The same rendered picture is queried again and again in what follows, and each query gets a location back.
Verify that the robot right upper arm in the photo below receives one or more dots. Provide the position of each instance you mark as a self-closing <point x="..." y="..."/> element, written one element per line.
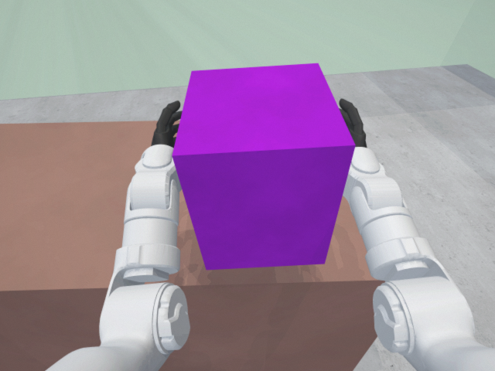
<point x="427" y="321"/>

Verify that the robot left upper arm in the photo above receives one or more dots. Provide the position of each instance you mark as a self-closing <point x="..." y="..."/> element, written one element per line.
<point x="140" y="326"/>

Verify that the left robot forearm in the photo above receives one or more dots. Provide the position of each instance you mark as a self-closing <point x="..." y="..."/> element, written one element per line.
<point x="149" y="250"/>

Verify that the pedestal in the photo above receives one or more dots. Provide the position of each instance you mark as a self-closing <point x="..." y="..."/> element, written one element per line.
<point x="63" y="190"/>

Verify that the left robot hand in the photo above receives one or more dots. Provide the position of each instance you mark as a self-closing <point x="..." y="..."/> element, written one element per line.
<point x="165" y="130"/>

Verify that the carton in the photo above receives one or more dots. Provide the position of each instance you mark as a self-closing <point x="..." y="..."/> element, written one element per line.
<point x="262" y="155"/>

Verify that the right robot forearm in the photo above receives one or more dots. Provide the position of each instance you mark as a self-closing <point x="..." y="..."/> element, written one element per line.
<point x="395" y="249"/>

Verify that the right robot hand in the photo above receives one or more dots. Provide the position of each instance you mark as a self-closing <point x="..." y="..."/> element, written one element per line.
<point x="354" y="123"/>

